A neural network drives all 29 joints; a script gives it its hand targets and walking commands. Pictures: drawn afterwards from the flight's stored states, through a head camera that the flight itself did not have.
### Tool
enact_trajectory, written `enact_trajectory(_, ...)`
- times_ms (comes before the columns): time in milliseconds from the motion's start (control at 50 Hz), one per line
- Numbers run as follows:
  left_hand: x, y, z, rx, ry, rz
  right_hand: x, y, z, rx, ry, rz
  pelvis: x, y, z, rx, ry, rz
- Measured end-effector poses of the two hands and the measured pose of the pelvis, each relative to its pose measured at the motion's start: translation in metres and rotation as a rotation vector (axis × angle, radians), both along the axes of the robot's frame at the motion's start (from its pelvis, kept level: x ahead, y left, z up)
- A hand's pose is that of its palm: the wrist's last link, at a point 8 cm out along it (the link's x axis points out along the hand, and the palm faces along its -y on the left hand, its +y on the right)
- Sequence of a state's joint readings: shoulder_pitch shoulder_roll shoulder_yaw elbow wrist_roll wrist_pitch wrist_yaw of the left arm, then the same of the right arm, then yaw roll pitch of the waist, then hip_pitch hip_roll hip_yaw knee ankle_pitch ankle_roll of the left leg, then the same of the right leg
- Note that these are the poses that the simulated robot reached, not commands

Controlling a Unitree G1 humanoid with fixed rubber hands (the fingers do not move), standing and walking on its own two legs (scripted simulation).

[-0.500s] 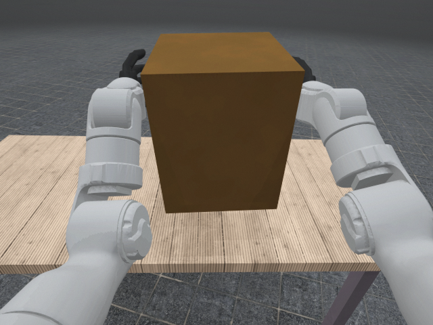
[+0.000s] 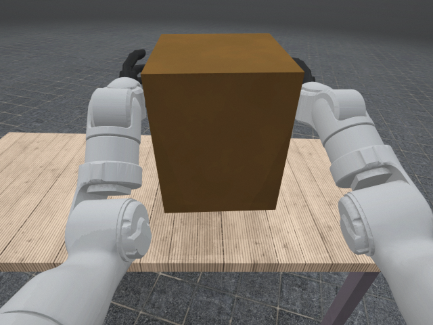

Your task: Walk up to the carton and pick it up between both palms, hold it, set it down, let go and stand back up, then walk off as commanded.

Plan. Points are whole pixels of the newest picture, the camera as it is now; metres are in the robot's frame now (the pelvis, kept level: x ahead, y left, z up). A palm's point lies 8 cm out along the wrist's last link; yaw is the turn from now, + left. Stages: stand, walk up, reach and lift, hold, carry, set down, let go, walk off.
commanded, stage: hold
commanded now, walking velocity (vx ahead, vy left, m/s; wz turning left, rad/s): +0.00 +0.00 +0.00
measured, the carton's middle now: (218, 121) +0.38 +0.00 +0.26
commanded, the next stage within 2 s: set down in 0.28 s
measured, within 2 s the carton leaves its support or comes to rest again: neither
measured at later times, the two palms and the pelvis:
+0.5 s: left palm (125, 72) +0.37 +0.16 +0.35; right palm (302, 86) +0.37 -0.13 +0.33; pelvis +0.00 +0.00 +0.00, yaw +1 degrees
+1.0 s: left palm (147, 109) +0.39 +0.13 +0.28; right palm (297, 127) +0.40 -0.16 +0.24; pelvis +0.00 -0.03 +0.00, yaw +3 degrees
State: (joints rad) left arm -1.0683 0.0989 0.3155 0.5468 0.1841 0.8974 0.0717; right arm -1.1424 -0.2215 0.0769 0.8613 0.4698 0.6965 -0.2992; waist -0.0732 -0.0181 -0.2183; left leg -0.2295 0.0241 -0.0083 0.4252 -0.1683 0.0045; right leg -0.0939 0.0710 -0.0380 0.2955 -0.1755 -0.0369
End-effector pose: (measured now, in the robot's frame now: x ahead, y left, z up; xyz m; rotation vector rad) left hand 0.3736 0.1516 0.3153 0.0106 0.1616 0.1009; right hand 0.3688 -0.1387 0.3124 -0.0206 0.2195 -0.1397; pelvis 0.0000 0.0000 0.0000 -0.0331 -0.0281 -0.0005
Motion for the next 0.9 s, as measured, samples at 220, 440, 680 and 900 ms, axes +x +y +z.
enact_trajectory(220, -0.001, 0.001, 0.006, -0.006, -0.014, 0.003, -0.001, 0.001, 0.003, -0.004, -0.014, 0.004, 0.003, 0.002, 0.000, 0.001, -0.010, -0.002)
enact_trajectory(440, -0.001, 0.002, 0.022, 0.032, -0.053, 0.007, 0.001, 0.003, 0.011, 0.020, -0.049, 0.007, 0.003, 0.003, 0.000, 0.006, -0.004, 0.021)
enact_trajectory(680, 0.012, 0.007, 0.019, 0.064, -0.094, 0.059, 0.029, 0.008, -0.006, 0.116, -0.083, 0.052, 0.001, -0.001, 0.003, 0.019, -0.041, 0.017)
enact_trajectory(900, 0.013, -0.009, -0.040, 0.056, -0.076, 0.088, 0.035, -0.005, -0.077, 0.057, -0.069, 0.082, 0.002, -0.024, 0.000, 0.019, -0.042, 0.052)
